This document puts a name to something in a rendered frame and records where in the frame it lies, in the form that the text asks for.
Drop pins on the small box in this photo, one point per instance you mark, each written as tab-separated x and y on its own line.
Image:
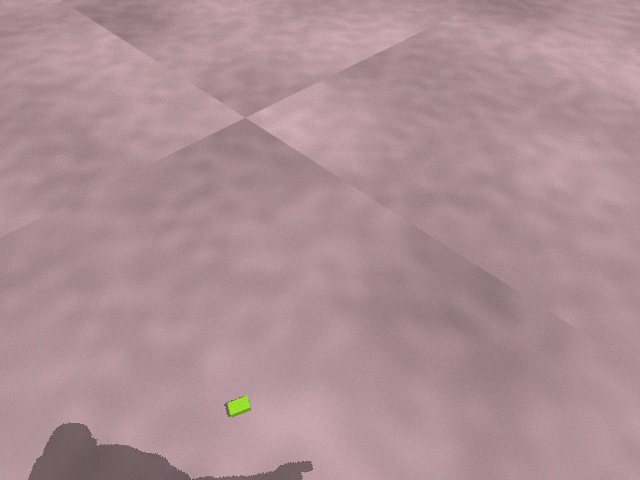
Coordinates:
239	406

